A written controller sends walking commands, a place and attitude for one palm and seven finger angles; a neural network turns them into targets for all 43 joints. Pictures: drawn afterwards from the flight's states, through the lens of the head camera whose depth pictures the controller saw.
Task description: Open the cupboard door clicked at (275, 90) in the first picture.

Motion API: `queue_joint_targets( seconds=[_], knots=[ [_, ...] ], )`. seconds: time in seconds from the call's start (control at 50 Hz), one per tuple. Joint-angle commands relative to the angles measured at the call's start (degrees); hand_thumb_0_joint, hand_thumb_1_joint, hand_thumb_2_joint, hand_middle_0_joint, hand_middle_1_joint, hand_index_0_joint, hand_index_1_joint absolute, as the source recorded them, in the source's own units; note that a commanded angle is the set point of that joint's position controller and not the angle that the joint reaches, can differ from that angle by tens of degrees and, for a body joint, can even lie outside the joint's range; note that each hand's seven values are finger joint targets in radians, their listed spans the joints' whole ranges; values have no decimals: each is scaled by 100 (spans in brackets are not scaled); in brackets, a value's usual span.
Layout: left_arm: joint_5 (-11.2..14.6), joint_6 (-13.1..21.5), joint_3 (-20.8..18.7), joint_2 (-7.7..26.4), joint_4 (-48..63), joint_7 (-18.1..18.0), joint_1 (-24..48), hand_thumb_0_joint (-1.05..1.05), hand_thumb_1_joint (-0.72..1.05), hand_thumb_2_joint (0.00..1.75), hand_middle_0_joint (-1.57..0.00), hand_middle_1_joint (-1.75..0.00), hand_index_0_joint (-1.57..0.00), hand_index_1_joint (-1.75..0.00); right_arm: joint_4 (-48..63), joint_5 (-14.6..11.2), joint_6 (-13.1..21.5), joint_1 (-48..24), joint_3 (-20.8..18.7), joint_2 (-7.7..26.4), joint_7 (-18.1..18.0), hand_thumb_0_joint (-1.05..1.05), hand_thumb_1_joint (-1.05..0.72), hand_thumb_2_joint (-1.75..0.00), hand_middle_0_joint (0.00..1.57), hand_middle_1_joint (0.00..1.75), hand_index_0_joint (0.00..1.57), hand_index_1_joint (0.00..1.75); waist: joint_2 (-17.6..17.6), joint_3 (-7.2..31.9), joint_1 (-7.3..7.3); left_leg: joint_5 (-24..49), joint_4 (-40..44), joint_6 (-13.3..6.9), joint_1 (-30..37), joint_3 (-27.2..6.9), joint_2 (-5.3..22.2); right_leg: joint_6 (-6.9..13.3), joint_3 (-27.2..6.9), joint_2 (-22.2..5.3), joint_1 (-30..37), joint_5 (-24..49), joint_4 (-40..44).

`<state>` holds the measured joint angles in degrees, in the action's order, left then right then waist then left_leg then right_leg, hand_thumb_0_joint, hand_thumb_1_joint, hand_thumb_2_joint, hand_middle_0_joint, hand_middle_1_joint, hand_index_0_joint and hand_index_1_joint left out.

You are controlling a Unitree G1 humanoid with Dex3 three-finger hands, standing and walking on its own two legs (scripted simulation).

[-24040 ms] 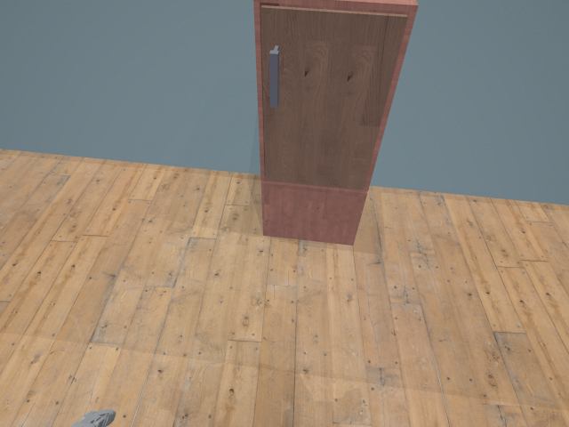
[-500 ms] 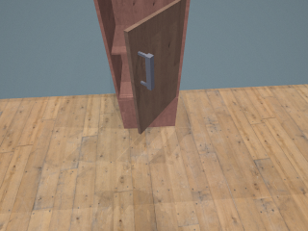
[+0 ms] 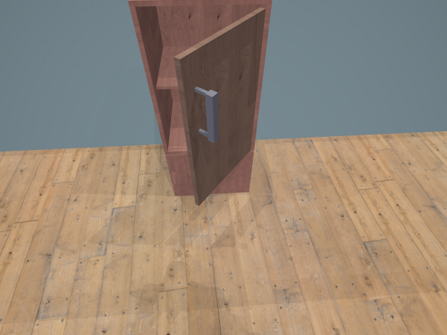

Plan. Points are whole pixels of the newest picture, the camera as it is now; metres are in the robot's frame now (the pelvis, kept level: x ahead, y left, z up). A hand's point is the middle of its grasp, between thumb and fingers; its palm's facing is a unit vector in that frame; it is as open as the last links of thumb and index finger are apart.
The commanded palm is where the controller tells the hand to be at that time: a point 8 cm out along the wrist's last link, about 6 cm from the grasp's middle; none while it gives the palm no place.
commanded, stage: look to check the result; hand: left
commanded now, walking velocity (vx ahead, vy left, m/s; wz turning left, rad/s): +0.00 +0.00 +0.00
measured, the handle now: (206, 115) +0.64 +0.08 +0.01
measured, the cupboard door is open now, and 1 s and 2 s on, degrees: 50 50 50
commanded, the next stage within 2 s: walk to a spot facing it in 0.58 s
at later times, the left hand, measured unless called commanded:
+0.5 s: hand out of the picture +0.05 +0.19 -0.17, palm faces +0.02 -0.97 -0.23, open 7.3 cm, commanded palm none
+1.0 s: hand out of the picture +0.06 +0.19 -0.18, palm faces -0.07 -0.97 -0.22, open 7.3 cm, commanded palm none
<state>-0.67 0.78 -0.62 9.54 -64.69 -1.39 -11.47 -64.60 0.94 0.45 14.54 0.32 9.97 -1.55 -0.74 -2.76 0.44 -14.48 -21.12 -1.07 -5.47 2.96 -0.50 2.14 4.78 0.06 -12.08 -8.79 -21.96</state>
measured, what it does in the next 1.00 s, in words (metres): stands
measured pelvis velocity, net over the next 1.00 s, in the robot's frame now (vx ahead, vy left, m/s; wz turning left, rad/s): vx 0.01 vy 0.00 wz -0.12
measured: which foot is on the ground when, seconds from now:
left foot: down 0.00-1.00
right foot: down 0.00-1.00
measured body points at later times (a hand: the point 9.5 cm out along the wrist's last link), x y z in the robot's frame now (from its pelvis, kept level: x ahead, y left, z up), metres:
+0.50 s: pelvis +0.02 +0.00 +0.00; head +0.04 -0.01 +0.45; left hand +0.05 +0.24 -0.15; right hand +0.04 -0.24 -0.16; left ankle -0.03 +0.10 -0.74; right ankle +0.04 -0.09 -0.74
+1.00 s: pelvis +0.01 +0.00 -0.01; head +0.05 +0.00 +0.44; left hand +0.07 +0.24 -0.17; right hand +0.01 -0.24 -0.17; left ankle -0.03 +0.10 -0.74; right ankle +0.03 -0.09 -0.73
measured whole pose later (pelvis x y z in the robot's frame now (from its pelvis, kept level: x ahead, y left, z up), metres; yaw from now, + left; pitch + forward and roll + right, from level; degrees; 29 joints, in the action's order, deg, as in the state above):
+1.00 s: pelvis +0.01 +0.00 -0.01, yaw -7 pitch -1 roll +1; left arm -1.2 -3.3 -3.6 11.5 -61.0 0.1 -11.6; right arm -60.8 1.3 -0.8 13.0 -1.4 9.7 -3.0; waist 1.3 -5.6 -0.4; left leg -20.3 -27.4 -1.2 -6.1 9.4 0.8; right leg 1.6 -0.1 1.4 -19.3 -18.7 -38.6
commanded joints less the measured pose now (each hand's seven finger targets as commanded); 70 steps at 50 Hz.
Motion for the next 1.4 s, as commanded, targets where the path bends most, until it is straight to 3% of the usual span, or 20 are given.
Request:
queue_joint_targets(
  seconds=[0.0,0.32,0.68,0.74,0.82,0.86,0.9,0.94,0.96,0.98,1.06,1.1,1.12,1.14,1.16,1.18,1.2,1.22,1.28,1.38],
  knots=[
    [2,76,-141,780,133,-55,-237,0,90,90,-20,-30,-20,-30,76,17,32,363,-112,617,-33,0,-90,-90,20,30,20,30,11,-9,-6,602,522,-81,-533,-557,645,68,-777,-656,460,404,373],
    [20,114,-134,911,84,-61,-183,0,90,90,-20,-30,-20,-30,40,6,32,218,-125,776,-63,0,-90,-90,20,30,20,30,113,185,11,1058,486,-61,-201,-513,674,93,-742,-708,681,1214,347],
    [21,108,-132,960,127,-49,-72,0,90,90,-20,-30,-20,-30,37,19,37,131,-116,828,-56,0,-90,-90,20,30,20,30,10,122,0,1088,580,-45,-177,-536,684,79,-725,-705,726,1107,419],
    [15,6,-153,744,153,-59,-184,0,90,90,-20,-30,-20,-30,21,10,-27,331,-104,556,-108,0,-90,-90,20,30,20,30,38,151,18,1199,294,5,-61,-315,737,71,-813,-678,514,1552,195],
    [-21,-133,-316,940,367,-3,-88,0,90,90,-20,-30,-20,-30,187,8,-111,368,-249,741,-165,0,-90,-90,20,30,20,30,93,126,53,1004,-52,2,-122,-107,857,160,-991,-654,184,1777,-242],
    [-43,-200,-371,925,532,28,-19,0,90,90,-20,-30,-20,-30,330,16,-146,339,-327,817,-190,0,-90,-90,20,30,20,30,36,75,73,833,-92,-69,-86,-162,1001,150,-1004,-521,-192,1504,-483],
    [-56,-253,-411,840,708,80,86,0,90,90,-20,-30,-20,-30,442,47,-148,327,-386,948,-216,0,-90,-90,20,30,20,30,-387,-41,90,890,103,-271,15,-468,1382,73,-854,-252,-720,929,-1065],
    [-61,-311,-448,730,909,120,250,0,90,90,-20,-30,-20,-30,535,69,-112,335,-433,1056,-227,0,-90,-90,20,30,20,30,-922,-137,101,1548,452,-806,142,-958,2139,-68,-569,31,-1406,-1395,-2522],
    [-71,-353,-486,736,1002,133,340,0,90,90,-20,-30,-20,-30,577,101,-89,351,-426,1064,-237,0,-90,-90,20,30,20,30,-924,-253,109,2012,497,-1027,136,-1049,2353,-122,-646,-3,-1715,-1931,-3210],
    [-71,-367,-527,736,1054,153,364,0,90,90,-20,-30,-20,-30,644,110,-68,276,-416,1029,-246,0,-90,-90,20,30,20,30,-800,-292,48,2362,400,-1080,118,-944,2384,-151,-779,-110,-1821,-1997,-3437],
    [-44,-317,-503,557,1101,238,124,0,90,90,-20,-30,-20,-30,888,142,-67,-148,-488,1197,-202,0,-90,-90,20,30,20,30,-599,-172,-140,2886,-248,-690,1,-132,2089,-140,-343,-190,-1009,-1751,-2388],
    [-53,-257,-555,680,1007,255,-371,0,90,90,-20,-30,-20,-30,940,85,-82,-195,-525,1261,-168,0,-90,-90,20,30,20,30,-376,119,-364,2722,-1179,-340,-175,280,1774,-106,-171,-44,-90,-652,-1201],
    [-86,-186,-625,988,890,219,-846,0,90,90,-20,-30,-20,-30,1048,6,-111,-273,-547,1195,-132,0,-90,-90,20,30,20,30,503,314,-583,1681,-2357,4,-714,633,1246,87,-881,-415,606,996,-252],
    [-123,-102,-776,1734,882,102,-1131,0,90,90,-20,-30,-20,-30,1347,-68,-125,-337,-479,739,-68,0,-90,-90,20,30,20,30,2314,492,-618,-1865,-4073,387,-2255,772,228,867,-3480,-2031,1253,2940,323],
    [-15,-132,-749,1739,879,24,-1147,0,90,90,-20,-30,-20,-30,1349,-56,-221,-526,-480,859,-75,0,-90,-90,20,30,20,30,1813,434,-638,-2359,-4654,343,-2356,-216,325,1233,-3590,-2142,930,2607,388],
    [-23,-179,-716,1655,1012,-1,-758,0,90,90,-20,-30,-20,-30,1371,-66,-242,-626,-487,782,-28,0,-90,-90,20,30,20,30,1290,6,-463,-2037,-4814,290,-2504,-381,479,1328,-3362,-1948,385,1074,491],
    [-65,-199,-702,1471,1187,-26,-330,0,90,90,-20,-30,-20,-30,1378,-45,-252,-771,-495,770,-12,0,-90,-90,20,30,20,30,1194,-77,-327,-1704,-4821,298,-2541,-440,530,1200,-3369,-1644,-41,203,571],
    [-86,-201,-676,1413,1292,-30,-71,0,90,90,-20,-30,-20,-30,1375,-24,-256,-760,-494,784,2,0,-90,-90,20,30,20,30,1055,-93,-207,-1429,-4740,324,-2426,-456,541,1095,-3174,-1511,-275,-25,577],
    [-98,-138,-657,1398,1376,-12,-125,0,90,90,-20,-30,-20,-30,1336,-27,-246,-637,-458,629,32,0,-90,-90,20,30,20,30,356,442,-124,-1028,-4097,401,-2085,-324,394,942,-2767,-1173,2,506,406],
    [-120,-171,-687,1459,1374,30,-331,0,90,90,-20,-30,-20,-30,1544,-76,-171,-866,-450,652,-25,0,-90,-90,20,30,20,30,809,643,-268,-1081,-2994,426,-2060,-316,202,966,-2932,-1003,581,1299,193]
  ],
)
